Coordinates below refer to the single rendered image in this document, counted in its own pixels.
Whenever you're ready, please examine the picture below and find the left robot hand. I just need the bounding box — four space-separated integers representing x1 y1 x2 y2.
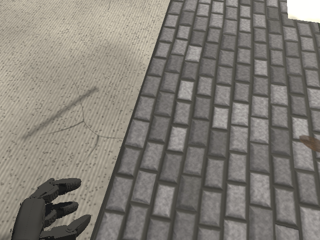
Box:
10 178 91 240

